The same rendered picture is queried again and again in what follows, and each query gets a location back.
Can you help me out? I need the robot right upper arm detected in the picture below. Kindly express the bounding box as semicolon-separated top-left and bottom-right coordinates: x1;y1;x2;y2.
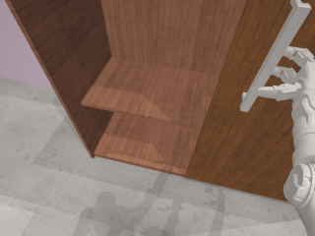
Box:
283;163;315;236

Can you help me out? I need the wardrobe door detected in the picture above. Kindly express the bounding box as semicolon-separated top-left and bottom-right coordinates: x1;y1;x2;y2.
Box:
185;0;315;202

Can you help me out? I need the handle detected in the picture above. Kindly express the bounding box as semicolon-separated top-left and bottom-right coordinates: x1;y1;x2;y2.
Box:
239;0;312;112

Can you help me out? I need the robot right hand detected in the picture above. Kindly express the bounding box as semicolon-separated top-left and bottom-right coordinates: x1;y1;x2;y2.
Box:
256;46;315;101

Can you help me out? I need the robot right forearm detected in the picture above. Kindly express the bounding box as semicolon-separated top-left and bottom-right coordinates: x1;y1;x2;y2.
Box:
291;89;315;167

